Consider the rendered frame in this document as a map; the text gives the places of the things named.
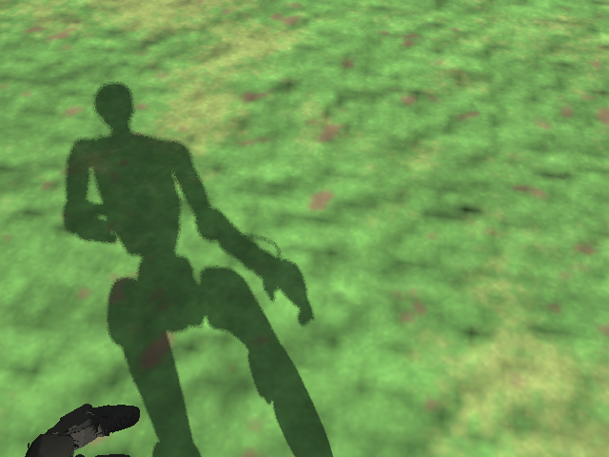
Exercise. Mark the left robot hand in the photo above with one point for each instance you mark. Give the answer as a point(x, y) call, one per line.
point(80, 427)

